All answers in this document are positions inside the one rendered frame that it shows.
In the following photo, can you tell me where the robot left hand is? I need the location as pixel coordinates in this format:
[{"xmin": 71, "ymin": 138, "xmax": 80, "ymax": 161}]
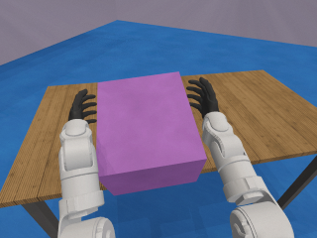
[{"xmin": 68, "ymin": 88, "xmax": 97, "ymax": 124}]

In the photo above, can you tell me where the table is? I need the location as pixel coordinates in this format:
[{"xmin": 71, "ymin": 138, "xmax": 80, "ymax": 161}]
[{"xmin": 0, "ymin": 69, "xmax": 317, "ymax": 238}]

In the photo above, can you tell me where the carton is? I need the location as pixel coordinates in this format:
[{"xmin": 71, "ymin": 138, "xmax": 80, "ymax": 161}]
[{"xmin": 96, "ymin": 71, "xmax": 207, "ymax": 196}]

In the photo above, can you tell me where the right robot upper arm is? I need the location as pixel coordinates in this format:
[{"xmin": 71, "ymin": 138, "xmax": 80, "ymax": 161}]
[{"xmin": 230, "ymin": 201, "xmax": 294, "ymax": 238}]

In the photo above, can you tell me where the right robot forearm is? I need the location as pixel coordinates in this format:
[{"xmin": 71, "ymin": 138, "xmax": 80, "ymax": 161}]
[{"xmin": 201, "ymin": 111, "xmax": 294, "ymax": 237}]

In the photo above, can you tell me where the left robot forearm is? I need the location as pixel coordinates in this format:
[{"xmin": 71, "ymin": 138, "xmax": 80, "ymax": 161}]
[{"xmin": 57, "ymin": 119, "xmax": 105, "ymax": 238}]

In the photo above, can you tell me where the robot right hand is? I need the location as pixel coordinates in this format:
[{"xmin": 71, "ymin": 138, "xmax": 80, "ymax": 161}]
[{"xmin": 186, "ymin": 77, "xmax": 220, "ymax": 119}]

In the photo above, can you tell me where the left robot upper arm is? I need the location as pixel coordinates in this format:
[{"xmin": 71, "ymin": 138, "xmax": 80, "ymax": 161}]
[{"xmin": 59, "ymin": 216, "xmax": 116, "ymax": 238}]

